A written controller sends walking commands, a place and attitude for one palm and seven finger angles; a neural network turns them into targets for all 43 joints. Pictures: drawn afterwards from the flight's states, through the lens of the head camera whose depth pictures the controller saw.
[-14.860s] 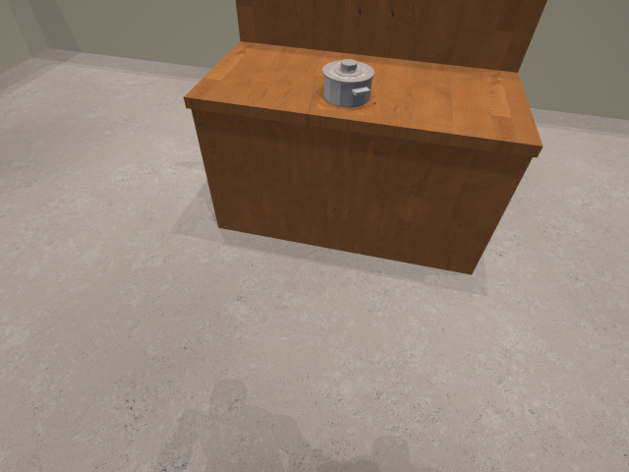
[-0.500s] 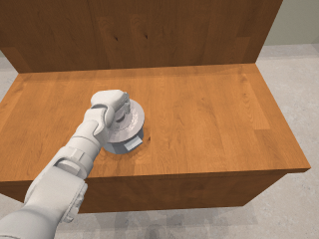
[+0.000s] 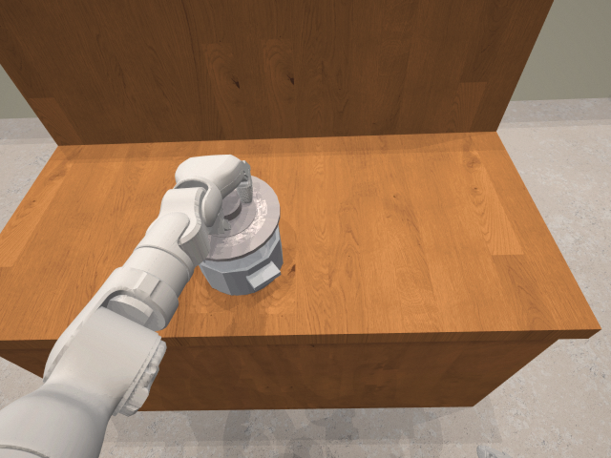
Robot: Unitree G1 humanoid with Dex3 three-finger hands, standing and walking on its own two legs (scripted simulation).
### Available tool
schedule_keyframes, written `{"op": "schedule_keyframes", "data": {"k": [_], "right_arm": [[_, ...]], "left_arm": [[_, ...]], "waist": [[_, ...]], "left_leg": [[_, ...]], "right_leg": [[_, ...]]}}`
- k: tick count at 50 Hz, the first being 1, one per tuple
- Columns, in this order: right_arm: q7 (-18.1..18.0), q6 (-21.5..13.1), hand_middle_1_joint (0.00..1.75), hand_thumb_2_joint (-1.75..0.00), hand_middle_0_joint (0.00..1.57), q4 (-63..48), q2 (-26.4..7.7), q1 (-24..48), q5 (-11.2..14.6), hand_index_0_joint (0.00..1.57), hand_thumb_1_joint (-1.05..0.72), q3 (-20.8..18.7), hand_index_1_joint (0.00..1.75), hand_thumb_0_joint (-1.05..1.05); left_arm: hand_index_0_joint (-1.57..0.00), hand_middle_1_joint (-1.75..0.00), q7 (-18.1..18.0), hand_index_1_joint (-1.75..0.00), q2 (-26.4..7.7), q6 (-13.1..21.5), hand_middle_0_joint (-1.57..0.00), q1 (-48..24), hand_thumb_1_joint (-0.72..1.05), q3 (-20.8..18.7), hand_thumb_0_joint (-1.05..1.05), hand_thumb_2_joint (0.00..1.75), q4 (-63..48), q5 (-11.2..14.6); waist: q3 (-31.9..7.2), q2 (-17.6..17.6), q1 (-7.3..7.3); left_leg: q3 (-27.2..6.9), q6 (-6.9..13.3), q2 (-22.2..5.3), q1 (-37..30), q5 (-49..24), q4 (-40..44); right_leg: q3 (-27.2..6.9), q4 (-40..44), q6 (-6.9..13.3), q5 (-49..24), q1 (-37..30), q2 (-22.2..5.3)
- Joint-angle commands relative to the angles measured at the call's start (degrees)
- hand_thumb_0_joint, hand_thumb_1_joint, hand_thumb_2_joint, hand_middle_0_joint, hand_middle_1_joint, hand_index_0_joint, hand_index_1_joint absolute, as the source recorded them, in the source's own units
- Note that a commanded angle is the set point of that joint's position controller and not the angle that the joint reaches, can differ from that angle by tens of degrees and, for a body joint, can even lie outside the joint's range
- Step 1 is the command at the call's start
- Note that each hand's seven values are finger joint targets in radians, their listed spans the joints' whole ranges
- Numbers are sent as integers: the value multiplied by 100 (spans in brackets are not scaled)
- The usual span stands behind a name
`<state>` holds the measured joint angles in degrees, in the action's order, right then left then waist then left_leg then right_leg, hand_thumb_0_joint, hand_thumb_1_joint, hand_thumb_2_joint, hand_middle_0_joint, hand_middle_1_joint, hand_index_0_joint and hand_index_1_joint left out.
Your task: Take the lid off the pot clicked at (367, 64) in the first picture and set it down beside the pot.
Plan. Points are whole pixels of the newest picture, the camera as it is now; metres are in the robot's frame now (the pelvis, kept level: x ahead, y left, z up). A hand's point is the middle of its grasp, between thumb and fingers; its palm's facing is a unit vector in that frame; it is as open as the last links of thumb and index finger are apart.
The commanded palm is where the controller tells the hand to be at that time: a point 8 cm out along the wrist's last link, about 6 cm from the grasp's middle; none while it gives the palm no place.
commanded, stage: lift the lid straight up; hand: left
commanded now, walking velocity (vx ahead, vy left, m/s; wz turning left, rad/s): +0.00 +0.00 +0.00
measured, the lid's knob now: (224, 205) +0.47 +0.12 +0.05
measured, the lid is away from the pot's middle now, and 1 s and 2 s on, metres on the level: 0.01 0.01 0.10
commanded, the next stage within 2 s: move the lid sideways beside the pot in 1.06 s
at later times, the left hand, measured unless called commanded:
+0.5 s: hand (223, 184) +0.46 +0.11 +0.11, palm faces -0.28 -0.04 -0.96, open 8.0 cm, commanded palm +0.45 +0.11 +0.18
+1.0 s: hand (214, 164) +0.47 +0.12 +0.14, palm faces -0.28 -0.04 -0.96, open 8.0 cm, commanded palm +0.46 +0.12 +0.21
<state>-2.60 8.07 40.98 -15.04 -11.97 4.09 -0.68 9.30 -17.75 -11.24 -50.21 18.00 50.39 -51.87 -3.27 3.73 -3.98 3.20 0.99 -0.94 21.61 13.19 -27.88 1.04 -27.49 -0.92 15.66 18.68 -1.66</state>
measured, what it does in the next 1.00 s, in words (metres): stands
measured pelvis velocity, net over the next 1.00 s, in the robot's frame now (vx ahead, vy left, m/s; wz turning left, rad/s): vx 0.00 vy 0.00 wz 0.02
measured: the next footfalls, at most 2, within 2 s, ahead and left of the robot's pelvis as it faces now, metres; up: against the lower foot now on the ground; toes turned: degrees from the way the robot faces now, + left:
none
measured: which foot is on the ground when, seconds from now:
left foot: down 0.00-1.00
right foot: down 0.00-1.00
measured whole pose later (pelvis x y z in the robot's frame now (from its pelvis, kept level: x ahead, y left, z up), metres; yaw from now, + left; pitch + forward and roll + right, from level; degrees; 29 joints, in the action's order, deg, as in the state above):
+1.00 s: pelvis +0.00 +0.00 +0.00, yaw +1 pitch +6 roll +0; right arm -1.4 6.8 40.4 -15.8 -10.3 3.8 0.6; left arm 17.5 -18.0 -16.2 -59.5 18.7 48.5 -51.8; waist -2.6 4.0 -3.2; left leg 2.6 1.3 0.0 18.7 12.2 -25.2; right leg 1.7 -25.3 -1.2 15.2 15.7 -2.5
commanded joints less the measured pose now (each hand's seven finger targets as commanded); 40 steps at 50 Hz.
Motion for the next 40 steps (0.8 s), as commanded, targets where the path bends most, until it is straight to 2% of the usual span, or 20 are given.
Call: {"op": "schedule_keyframes", "data": {"k": [1,2,4,6,7,8,11,12,15,16,17,19,21,23,26,29,33,34,37,40], "right_arm": [[-42,-197,30,-90,20,-628,-651,188,-34,20,-90,-187,30,0],[-36,-209,30,-90,20,-647,-661,182,-37,20,-90,-182,30,0],[-31,-211,30,-90,20,-626,-675,205,-32,20,-90,-184,30,0],[-23,-223,30,-90,20,-610,-663,227,-22,20,-90,-165,30,0],[-26,-243,30,-90,20,-636,-668,226,-32,20,-90,-175,30,0],[-35,-247,30,-90,20,-622,-693,241,-32,20,-90,-151,30,0],[-13,-297,30,-90,20,-631,-635,254,-36,20,-90,-149,30,0],[-13,-308,30,-90,20,-635,-646,259,-45,20,-90,-155,30,0],[-17,-293,30,-90,20,-569,-679,228,-42,20,-90,-122,30,0],[-8,-289,30,-90,20,-572,-669,248,-37,20,-90,-112,30,0],[-12,-306,30,-90,20,-597,-674,250,-51,20,-90,-121,30,0],[-39,-307,30,-90,20,-575,-693,263,-44,20,-90,-88,30,0],[-40,-328,30,-90,20,-590,-667,274,-38,20,-90,-88,30,0],[-40,-381,30,-90,20,-631,-679,276,-58,20,-90,-103,30,0],[-15,-373,30,-90,20,-643,-651,282,-57,20,-90,-101,30,0],[-30,-348,30,-90,20,-604,-726,254,-53,20,-90,-77,30,0],[-77,-425,30,-90,20,-689,-704,284,-70,20,-90,-58,30,0],[-67,-408,30,-90,20,-673,-690,291,-56,20,-90,-55,30,0],[-16,-439,30,-90,20,-751,-660,305,-76,20,-90,-96,30,0],[27,-414,30,-90,20,-723,-724,324,-73,20,-90,-83,30,0]], "left_arm": [[-82,-110,-270,-111,-1000,7,-75,-3353,58,-400,0,99,-1357,-57],[-82,-110,-245,-111,-1071,14,-75,-3361,58,-491,0,99,-1370,-19],[-82,-110,-250,-111,-1123,-1,-75,-3529,58,-484,0,99,-1483,-33],[-82,-110,-224,-111,-938,-51,-75,-3601,58,-317,0,99,-1380,-29],[-82,-110,-204,-111,-1077,-31,-75,-3591,58,-472,0,99,-1432,-15],[-82,-110,-218,-111,-1205,-21,-75,-3688,58,-506,0,99,-1473,-81],[-82,-110,-220,-111,-980,-71,-75,-3877,58,-326,0,99,-1546,-57],[-82,-110,-209,-111,-1061,-74,-75,-3811,58,-447,0,99,-1503,-44],[-82,-110,-210,-111,-1138,-185,-75,-3816,58,-482,0,99,-1223,-103],[-82,-110,-191,-111,-1001,-232,-75,-3856,58,-369,0,99,-1169,-69],[-82,-110,-186,-111,-1167,-219,-75,-3956,58,-539,0,99,-1312,-47],[-82,-110,-168,-111,-1284,-295,-75,-4005,58,-569,0,99,-1097,-100],[-82,-110,-126,-111,-1111,-336,-75,-4121,58,-417,0,99,-1127,-96],[-82,-110,-74,-111,-1260,-276,-75,-4251,58,-525,0,99,-1340,-146],[-82,-110,35,-111,-926,-339,-75,-4120,58,-275,0,99,-1164,-80],[-82,-110,116,-111,-1284,-389,-75,-4148,58,-538,0,99,-965,-89],[-82,-110,190,-111,-1543,-273,-75,-4458,58,-668,0,99,-1418,-150],[-82,-110,210,-111,-1337,-303,-75,-4419,58,-493,0,99,-1292,-158],[-82,-110,281,-111,-1101,-287,-75,-4405,58,-371,0,99,-1576,-125],[-82,-110,322,-111,-1443,-351,-75,-4284,58,-630,0,99,-1567,-120]], "waist": [[-2381,-372,-90],[-2359,-514,-68],[-2298,-418,-78],[-2179,-487,-103],[-2263,-607,-67],[-2395,-430,-60],[-2341,-273,-67],[-2371,-437,-47],[-2358,-448,-25],[-2197,-535,-59],[-2352,-542,-24],[-2280,-606,-38],[-2289,-613,-61],[-2551,-511,-40],[-2438,-515,-64],[-2227,-721,-52],[-2597,-577,-20],[-2446,-558,-55],[-2573,-462,-30],[-2697,-511,28]], "left_leg": [[-223,314,132,-1793,-1820,24],[-229,329,140,-1689,-1811,29],[-212,319,118,-1747,-1698,74],[-231,313,124,-1700,-1576,108],[-253,321,119,-1679,-1662,90],[-259,310,137,-1796,-1672,135],[-293,289,118,-1881,-1700,129],[-307,297,113,-1847,-1802,109],[-311,285,135,-1818,-1695,178],[-282,285,120,-1711,-1608,178],[-273,301,131,-1722,-1667,173],[-252,307,146,-1653,-1561,209],[-253,312,149,-1664,-1555,211],[-290,316,163,-1874,-1786,181],[-284,316,167,-1882,-1815,170],[-252,335,179,-1663,-1626,221],[-277,360,222,-1855,-1912,186],[-281,347,200,-1842,-1935,191],[-314,339,190,-2005,-2277,124],[-313,339,215,-2060,-2342,131]], "right_leg": [[124,194,297,-2281,-272,205],[109,219,299,-2317,-350,198],[123,230,292,-2206,-293,195],[145,250,289,-2060,-208,198],[124,243,301,-2122,-311,195],[105,238,302,-2111,-309,206],[167,213,317,-2029,-221,203],[151,219,323,-2110,-287,205],[151,236,315,-2046,-273,216],[165,245,307,-2017,-249,205],[130,250,309,-2109,-380,191],[110,270,290,-2101,-395,187],[120,268,286,-2105,-389,184],[93,254,297,-2298,-476,187],[131,270,291,-2281,-411,188],[99,322,273,-2284,-490,171],[64,298,282,-2632,-709,155],[98,284,288,-2577,-602,154],[119,276,305,-2743,-611,160],[95,258,290,-2952,-775,155]]}}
